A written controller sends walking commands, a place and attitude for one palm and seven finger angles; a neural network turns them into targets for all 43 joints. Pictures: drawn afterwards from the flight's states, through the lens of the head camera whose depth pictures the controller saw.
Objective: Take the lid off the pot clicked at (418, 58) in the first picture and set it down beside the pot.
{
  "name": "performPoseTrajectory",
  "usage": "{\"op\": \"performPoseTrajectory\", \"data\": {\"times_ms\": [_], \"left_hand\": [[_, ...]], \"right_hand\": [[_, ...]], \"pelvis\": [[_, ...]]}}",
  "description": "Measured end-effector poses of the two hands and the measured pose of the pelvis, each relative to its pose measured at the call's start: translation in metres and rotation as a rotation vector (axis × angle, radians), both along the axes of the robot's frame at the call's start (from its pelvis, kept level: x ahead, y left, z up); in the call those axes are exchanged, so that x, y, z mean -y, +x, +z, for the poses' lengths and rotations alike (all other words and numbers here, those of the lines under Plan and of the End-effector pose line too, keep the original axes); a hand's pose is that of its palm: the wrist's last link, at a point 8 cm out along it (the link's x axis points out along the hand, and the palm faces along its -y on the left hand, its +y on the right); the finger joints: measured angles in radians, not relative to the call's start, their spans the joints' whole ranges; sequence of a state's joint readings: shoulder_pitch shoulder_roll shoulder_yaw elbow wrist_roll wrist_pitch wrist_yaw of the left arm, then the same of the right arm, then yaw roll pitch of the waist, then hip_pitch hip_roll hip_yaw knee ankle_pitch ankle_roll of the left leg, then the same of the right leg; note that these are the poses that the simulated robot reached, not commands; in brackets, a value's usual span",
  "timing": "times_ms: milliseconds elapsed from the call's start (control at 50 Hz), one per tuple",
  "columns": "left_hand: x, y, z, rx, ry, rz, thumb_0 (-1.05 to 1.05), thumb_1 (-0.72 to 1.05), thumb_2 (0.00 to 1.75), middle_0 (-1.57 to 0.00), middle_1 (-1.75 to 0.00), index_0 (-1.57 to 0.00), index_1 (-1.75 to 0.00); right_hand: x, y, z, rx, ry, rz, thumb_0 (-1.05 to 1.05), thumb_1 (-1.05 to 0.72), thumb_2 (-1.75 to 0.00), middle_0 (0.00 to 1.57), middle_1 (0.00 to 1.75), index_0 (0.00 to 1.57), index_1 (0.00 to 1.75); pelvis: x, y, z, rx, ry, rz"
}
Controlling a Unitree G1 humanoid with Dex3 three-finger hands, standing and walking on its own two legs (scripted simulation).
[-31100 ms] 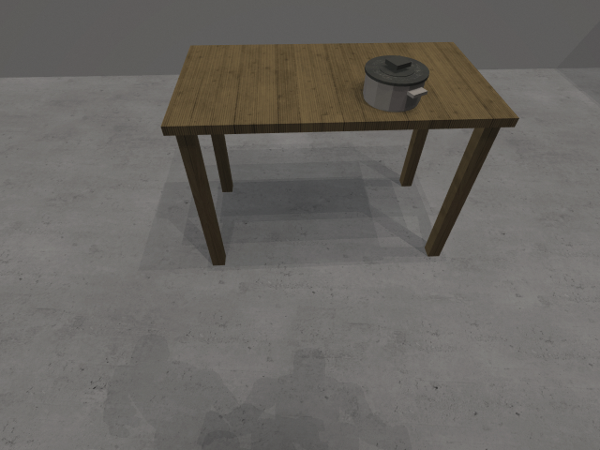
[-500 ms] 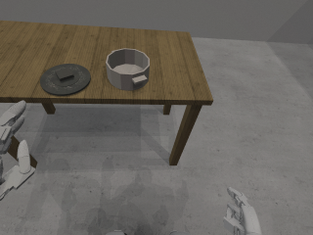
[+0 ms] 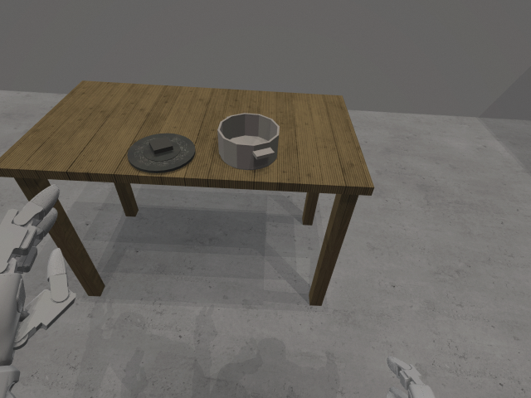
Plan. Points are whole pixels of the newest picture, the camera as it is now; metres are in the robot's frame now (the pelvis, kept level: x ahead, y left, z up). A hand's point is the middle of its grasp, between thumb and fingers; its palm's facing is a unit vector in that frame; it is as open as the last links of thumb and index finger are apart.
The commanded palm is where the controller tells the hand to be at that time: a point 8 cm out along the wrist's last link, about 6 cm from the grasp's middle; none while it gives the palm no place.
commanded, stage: stop stepping back and stand still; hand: left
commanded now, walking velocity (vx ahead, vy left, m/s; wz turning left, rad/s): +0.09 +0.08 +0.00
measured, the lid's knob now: (160, 145) +0.76 +0.34 -0.04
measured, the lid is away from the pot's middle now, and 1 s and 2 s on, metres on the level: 0.25 0.25 0.25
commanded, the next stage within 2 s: let the arm hang, fingers relaxed in 0.52 s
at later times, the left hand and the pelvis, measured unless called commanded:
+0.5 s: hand out of the picture +0.01 +0.20 -0.19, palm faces +0.16 -0.97 -0.17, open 7.1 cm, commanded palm none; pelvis -0.01 +0.01 -0.02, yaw +7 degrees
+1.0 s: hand out of the picture +0.03 +0.18 -0.17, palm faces +0.15 -0.97 -0.21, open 7.3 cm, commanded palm none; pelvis +0.03 +0.01 +0.00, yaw +7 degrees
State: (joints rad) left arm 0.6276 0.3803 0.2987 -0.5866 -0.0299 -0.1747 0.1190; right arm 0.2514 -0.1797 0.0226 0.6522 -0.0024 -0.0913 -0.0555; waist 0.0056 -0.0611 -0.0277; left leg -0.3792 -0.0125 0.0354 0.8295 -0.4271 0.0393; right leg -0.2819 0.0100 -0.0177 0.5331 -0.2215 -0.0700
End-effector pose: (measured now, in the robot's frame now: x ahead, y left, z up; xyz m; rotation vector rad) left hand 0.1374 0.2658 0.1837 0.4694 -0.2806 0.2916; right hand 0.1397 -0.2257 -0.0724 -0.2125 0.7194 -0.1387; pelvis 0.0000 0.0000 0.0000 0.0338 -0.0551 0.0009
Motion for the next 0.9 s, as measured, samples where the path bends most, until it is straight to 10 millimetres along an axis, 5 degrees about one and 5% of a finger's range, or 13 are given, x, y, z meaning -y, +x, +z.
{"op": "performPoseTrajectory", "data": {"times_ms": [200, 240, 320, 400, 460, 580, 680, 760, 900], "left_hand": [[-0.019, -0.001, -0.007, -0.009, 0.075, 0.066, 0.01, 0.89, 0.90, -0.21, -0.30, -0.21, -0.30], [-0.027, 0.008, -0.049, -0.164, 0.041, 0.092, 0.00, 0.89, 0.90, -0.20, -0.30, -0.20, -0.30], [-0.036, -0.002, -0.178, -0.608, -0.255, 0.229, 0.00, 0.90, 0.90, -0.20, -0.30, -0.20, -0.30], [-0.004, -0.061, -0.288, -1.085, -0.469, 0.267, 0.00, 0.90, 0.90, -0.19, -0.30, -0.19, -0.29], [0.023, -0.113, -0.338, -1.362, -0.571, 0.250, 0.00, 0.92, 0.90, -0.19, -0.30, -0.20, -0.29], [0.025, -0.174, -0.345, -1.560, -0.597, 0.364, -0.01, 0.98, 0.90, -0.20, -0.30, -0.20, -0.30], [0.033, -0.195, -0.333, -1.632, -0.603, 0.422, 0.00, 0.94, 0.90, -0.20, -0.30, -0.20, -0.30], [0.036, -0.187, -0.331, -1.656, -0.615, 0.417, 0.00, 0.92, 0.90, -0.20, -0.30, -0.20, -0.30], [0.044, -0.141, -0.326, -1.577, -0.604, 0.370, 0.00, 0.91, 0.90, -0.20, -0.30, -0.20, -0.30]], "right_hand": [[0.002, 0.001, -0.010, 0.075, 0.021, -0.014, 0.01, -0.90, -0.89, 0.20, 0.30, 0.20, 0.30], [0.002, 0.001, -0.026, 0.017, 0.041, 0.027, 0.01, -0.90, -0.89, 0.20, 0.30, 0.20, 0.30], [0.002, -0.017, -0.051, -0.196, 0.040, 0.077, 0.01, -0.91, -0.89, 0.20, 0.30, 0.20, 0.30], [0.001, -0.049, -0.055, -0.335, 0.024, 0.040, 0.01, -0.91, -0.89, 0.20, 0.30, 0.20, 0.30], [0.004, -0.081, -0.063, -0.419, -0.013, -0.005, 0.01, -0.91, -0.89, 0.21, 0.30, 0.21, 0.30], [0.014, -0.141, -0.071, -0.685, -0.021, -0.049, 0.01, -0.91, -0.89, 0.20, 0.30, 0.20, 0.30], [0.012, -0.147, -0.071, -0.765, 0.001, -0.070, 0.01, -0.91, -0.89, 0.20, 0.30, 0.20, 0.30], [-0.002, -0.135, -0.070, -0.747, 0.018, -0.058, 0.01, -0.91, -0.89, 0.20, 0.30, 0.20, 0.30], [-0.020, -0.099, -0.073, -0.694, 0.060, -0.030, 0.02, -0.92, -0.89, 0.20, 0.30, 0.20, 0.30]], "pelvis": [[-0.005, -0.010, -0.013, 0.011, -0.007, 0.040], [-0.004, -0.011, -0.018, 0.003, -0.007, 0.077], [-0.005, -0.012, -0.018, 0.006, -0.030, 0.159], [-0.009, -0.010, -0.015, -0.007, -0.027, 0.155], [-0.012, -0.010, -0.022, -0.040, -0.045, 0.133], [0.002, 0.000, -0.018, -0.057, -0.014, 0.138], [-0.002, 0.007, -0.010, -0.039, -0.043, 0.156], [-0.005, 0.013, -0.005, -0.054, -0.045, 0.141], [-0.004, 0.023, 0.001, -0.056, -0.040, 0.130]]}}
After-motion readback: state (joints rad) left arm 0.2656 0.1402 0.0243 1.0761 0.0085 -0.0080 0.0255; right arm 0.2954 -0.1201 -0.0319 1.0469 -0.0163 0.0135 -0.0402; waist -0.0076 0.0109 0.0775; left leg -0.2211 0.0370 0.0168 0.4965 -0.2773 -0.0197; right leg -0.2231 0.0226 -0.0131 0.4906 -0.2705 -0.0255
